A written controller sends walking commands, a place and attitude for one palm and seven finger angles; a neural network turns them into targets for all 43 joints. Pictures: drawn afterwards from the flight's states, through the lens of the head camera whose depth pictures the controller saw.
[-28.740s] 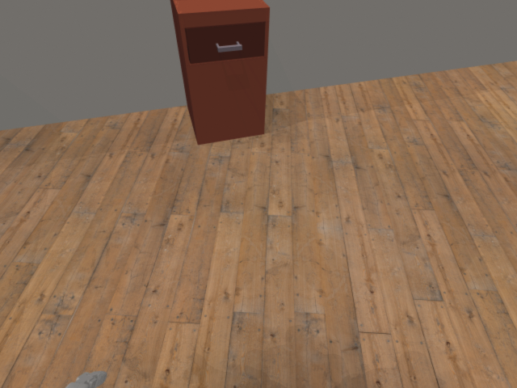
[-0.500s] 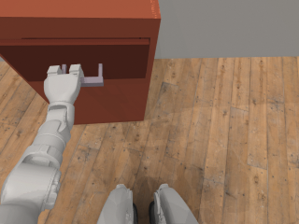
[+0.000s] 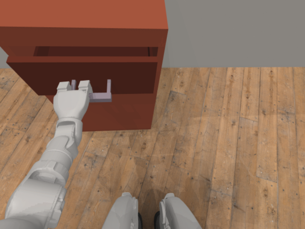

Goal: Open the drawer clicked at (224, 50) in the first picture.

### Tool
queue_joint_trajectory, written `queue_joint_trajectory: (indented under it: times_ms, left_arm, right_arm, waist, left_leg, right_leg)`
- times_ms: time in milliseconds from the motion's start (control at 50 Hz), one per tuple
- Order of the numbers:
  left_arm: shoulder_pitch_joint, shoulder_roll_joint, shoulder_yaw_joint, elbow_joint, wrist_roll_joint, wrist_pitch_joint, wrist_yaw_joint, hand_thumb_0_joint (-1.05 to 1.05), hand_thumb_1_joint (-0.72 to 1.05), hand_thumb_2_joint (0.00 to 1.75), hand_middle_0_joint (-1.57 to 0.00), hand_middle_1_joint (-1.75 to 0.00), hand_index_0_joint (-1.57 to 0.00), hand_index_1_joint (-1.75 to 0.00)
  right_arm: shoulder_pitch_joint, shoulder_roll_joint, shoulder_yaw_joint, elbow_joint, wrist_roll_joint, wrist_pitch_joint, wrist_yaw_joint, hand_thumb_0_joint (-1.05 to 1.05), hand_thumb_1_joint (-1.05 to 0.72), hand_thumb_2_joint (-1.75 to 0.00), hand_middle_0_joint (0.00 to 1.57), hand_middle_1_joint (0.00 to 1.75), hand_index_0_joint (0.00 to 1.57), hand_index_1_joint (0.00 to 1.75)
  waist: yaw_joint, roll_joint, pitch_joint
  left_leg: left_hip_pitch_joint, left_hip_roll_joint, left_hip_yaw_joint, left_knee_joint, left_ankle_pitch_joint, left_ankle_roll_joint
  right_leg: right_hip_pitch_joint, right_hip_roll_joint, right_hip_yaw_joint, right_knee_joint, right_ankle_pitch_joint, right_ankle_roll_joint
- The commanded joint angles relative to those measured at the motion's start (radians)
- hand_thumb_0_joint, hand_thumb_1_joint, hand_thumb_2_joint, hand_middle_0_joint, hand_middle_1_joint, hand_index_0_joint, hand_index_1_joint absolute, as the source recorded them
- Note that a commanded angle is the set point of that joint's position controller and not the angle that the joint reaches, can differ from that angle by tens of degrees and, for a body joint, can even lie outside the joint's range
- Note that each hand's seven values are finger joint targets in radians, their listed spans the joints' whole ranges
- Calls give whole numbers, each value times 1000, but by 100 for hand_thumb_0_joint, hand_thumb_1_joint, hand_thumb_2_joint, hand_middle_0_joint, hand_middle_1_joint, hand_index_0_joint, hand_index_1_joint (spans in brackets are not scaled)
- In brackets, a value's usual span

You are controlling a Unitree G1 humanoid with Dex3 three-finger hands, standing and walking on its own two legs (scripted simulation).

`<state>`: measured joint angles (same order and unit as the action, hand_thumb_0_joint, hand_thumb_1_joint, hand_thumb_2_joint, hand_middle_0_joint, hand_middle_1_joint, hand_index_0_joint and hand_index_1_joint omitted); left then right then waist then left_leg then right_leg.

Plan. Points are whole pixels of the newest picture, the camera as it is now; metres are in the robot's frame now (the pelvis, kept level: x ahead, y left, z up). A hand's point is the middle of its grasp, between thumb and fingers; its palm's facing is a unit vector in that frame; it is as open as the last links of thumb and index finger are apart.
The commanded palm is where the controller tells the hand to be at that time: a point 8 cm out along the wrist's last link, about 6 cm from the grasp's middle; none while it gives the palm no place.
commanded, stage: pull the drawer open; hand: left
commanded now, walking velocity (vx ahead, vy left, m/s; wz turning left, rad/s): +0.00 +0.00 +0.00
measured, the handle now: (90, 90) +0.49 +0.19 -0.05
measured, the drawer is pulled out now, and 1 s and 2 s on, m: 0.05 0.11 0.14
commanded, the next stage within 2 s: none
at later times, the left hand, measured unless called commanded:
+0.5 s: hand (78, 120) +0.41 +0.22 -0.07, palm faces -0.06 -0.04 -1.00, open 5.4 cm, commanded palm +0.37 +0.19 -0.02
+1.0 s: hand (77, 129) +0.38 +0.22 -0.07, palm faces -0.06 -0.06 -1.00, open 5.4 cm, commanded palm +0.35 +0.19 -0.02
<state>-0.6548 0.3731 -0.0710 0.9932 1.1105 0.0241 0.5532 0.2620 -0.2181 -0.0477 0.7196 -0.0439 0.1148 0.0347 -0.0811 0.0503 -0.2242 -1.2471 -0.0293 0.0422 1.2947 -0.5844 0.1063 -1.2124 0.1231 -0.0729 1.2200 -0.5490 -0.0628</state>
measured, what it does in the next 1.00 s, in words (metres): stands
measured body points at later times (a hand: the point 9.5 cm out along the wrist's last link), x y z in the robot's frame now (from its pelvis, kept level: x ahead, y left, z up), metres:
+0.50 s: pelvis -0.01 +0.00 +0.00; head +0.13 +0.01 +0.43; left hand +0.40 +0.22 -0.02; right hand +0.07 -0.26 -0.14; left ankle +0.00 +0.05 -0.62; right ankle +0.00 -0.09 -0.62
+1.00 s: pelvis +0.00 +0.00 +0.01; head +0.13 +0.01 +0.44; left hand +0.38 +0.22 -0.02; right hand +0.10 -0.26 -0.13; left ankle +0.00 +0.05 -0.62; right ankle +0.00 -0.09 -0.62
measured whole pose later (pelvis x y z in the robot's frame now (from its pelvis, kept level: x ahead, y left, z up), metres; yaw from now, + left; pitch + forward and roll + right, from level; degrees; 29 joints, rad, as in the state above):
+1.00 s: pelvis +0.00 +0.00 +0.01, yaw +1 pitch +29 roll -3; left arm -0.44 0.31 -0.08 0.86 1.13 0.01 0.60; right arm 0.22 -0.22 -0.06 0.71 -0.04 0.12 0.03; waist -0.04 0.04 -0.25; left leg -1.19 -0.04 0.05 1.27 -0.58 0.10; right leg -1.16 0.12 -0.06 1.21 -0.55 -0.07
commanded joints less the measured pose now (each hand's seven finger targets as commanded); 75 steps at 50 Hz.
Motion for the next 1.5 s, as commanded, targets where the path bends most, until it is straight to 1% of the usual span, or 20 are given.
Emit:
queue_joint_trajectory:
  times_ms: [0,40,100,120,260,320,360,540,660,760,860,900,940,1120,1240,1280,1320,1380,1460,1480]
  left_arm:
    - [-200,18,-34,-161,24,-41,44,0,90,90,-40,-135,-40,-135]
    - [-193,42,-15,-174,22,-44,48,0,90,90,-40,-135,-40,-135]
    - [-183,-3,-44,-174,24,-47,54,0,90,90,-40,-135,-40,-135]
    - [-167,28,-18,-181,25,-49,58,0,90,90,-40,-135,-40,-135]
    - [-148,49,-3,-157,34,-54,67,0,90,90,-40,-135,-40,-135]
    - [-135,4,-35,-149,32,-47,71,0,90,90,-40,-135,-40,-135]
    - [-139,0,-37,-167,32,-48,73,0,90,90,-40,-135,-40,-135]
    - [-84,-12,-36,-170,22,-33,66,0,90,90,-40,-135,-40,-135]
    - [-44,-18,-43,-229,25,-44,65,0,90,90,-40,-135,-40,-135]
    - [4,-38,-54,-244,32,-51,72,0,90,90,-40,-135,-40,-135]
    - [56,-24,-34,-282,37,-53,85,0,90,90,-40,-135,-40,-135]
    - [50,-23,-36,-280,39,-52,89,0,90,90,-40,-135,-40,-135]
    - [77,-10,-21,-290,39,-47,93,0,90,90,-40,-135,-40,-135]
    - [128,-59,-52,-314,34,-23,96,0,90,90,-40,-135,-40,-135]
    - [153,-10,-16,-317,41,-26,92,0,90,90,-40,-135,-40,-135]
    - [185,-23,-23,-308,42,-21,93,0,90,90,-40,-135,-40,-135]
    - [167,-48,-47,-327,41,-18,95,0,90,90,-40,-135,-40,-135]
    - [183,-28,-26,-312,42,-9,94,0,90,90,-40,-135,-40,-135]
    - [186,-52,-51,-373,40,-8,93,0,90,90,-40,-135,-40,-135]
    - [209,-57,-53,-355,40,-1,90,0,90,90,-40,-135,-40,-135]
  right_arm:
    - [140,-165,-57,-46,-5,-16,-15,0,-90,-90,20,30,20,30]
    - [138,-168,-57,-45,-5,-20,-16,0,-90,-90,20,30,20,30]
    - [125,-162,-61,-46,-5,-18,-14,0,-90,-90,20,30,20,30]
    - [126,-165,-60,-46,-4,-18,-15,0,-90,-90,20,30,20,30]
    - [107,-163,-56,-46,-2,-22,-19,0,-90,-90,20,30,20,30]
    - [95,-160,-57,-54,0,-22,-18,0,-90,-90,20,30,20,30]
    - [91,-160,-58,-57,1,-24,-17,0,-90,-90,20,30,20,30]
    - [88,-160,-62,-59,3,-17,-16,0,-90,-90,20,30,20,30]
    - [77,-153,-60,-69,5,-14,-18,0,-90,-90,20,30,20,30]
    - [64,-147,-58,-74,5,-14,-17,0,-90,-90,20,30,20,30]
    - [56,-148,-60,-82,2,-13,-17,0,-90,-90,20,30,20,30]
    - [51,-149,-59,-79,1,-12,-19,0,-90,-90,20,30,20,30]
    - [48,-151,-59,-85,1,-15,-18,0,-90,-90,20,30,20,30]
    - [29,-147,-62,-97,4,-11,-15,0,-90,-90,20,30,20,30]
    - [23,-149,-57,-100,2,-20,-23,0,-90,-90,20,30,20,30]
    - [16,-148,-55,-106,6,-16,-22,0,-90,-90,20,30,20,30]
    - [15,-147,-57,-109,7,-17,-20,0,-90,-90,20,30,20,30]
    - [18,-150,-57,-108,7,-13,-22,0,-90,-90,20,30,20,30]
    - [9,-148,-56,-120,8,-13,-19,0,-90,-90,20,30,20,30]
    - [11,-148,-59,-118,9,-11,-19,0,-90,-90,20,30,20,30]
  waist:
    - [-17,64,-492]
    - [-10,68,-497]
    - [-18,56,-484]
    - [-5,54,-492]
    - [-2,41,-466]
    - [-7,24,-444]
    - [-2,56,-460]
    - [5,11,-466]
    - [19,32,-485]
    - [20,13,-449]
    - [33,15,-466]
    - [24,6,-443]
    - [37,14,-447]
    - [33,-11,-435]
    - [47,-8,-434]
    - [54,-2,-406]
    - [47,6,-412]
    - [47,-19,-410]
    - [54,15,-457]
    - [55,13,-432]
  left_leg:
    - [565,68,-183,-127,683,-115]
    - [570,67,-184,-133,684,-117]
    - [568,65,-179,-131,661,-115]
    - [564,63,-178,-135,655,-115]
    - [507,49,-158,-132,584,-105]
    - [493,44,-155,-136,551,-101]
    - [517,49,-163,-141,573,-108]
    - [531,48,-164,-144,586,-107]
    - [548,47,-156,-147,631,-108]
    - [522,42,-146,-147,616,-99]
    - [538,41,-143,-146,642,-102]
    - [519,39,-142,-147,615,-99]
    - [519,37,-141,-152,615,-101]
    - [546,43,-149,-157,620,-103]
    - [506,32,-136,-158,584,-99]
    - [513,33,-141,-164,588,-104]
    - [527,38,-148,-166,593,-106]
    - [524,40,-152,-161,600,-107]
    - [568,47,-162,-167,637,-115]
    - [570,47,-164,-170,629,-117]
  right_leg:
    - [113,-30,51,-94,414,20]
    - [121,-30,53,-95,413,16]
    - [109,-31,52,-102,402,19]
    - [123,-30,53,-99,402,16]
    - [134,-32,65,-99,397,14]
    - [135,-32,66,-109,381,13]
    - [122,-35,62,-103,377,14]
    - [139,-32,61,-109,384,13]
    - [163,-35,68,-109,419,13]
    - [178,-36,73,-118,431,13]
    - [192,-36,77,-116,447,13]
    - [192,-37,79,-119,442,13]
    - [201,-35,79,-119,438,9]
    - [192,-37,72,-130,424,15]
    - [216,-36,81,-123,429,8]
    - [198,-36,77,-126,408,7]
    - [191,-37,73,-126,399,9]
    - [182,-35,71,-121,399,10]
    - [181,-39,68,-116,399,12]
    - [171,-36,67,-122,385,9]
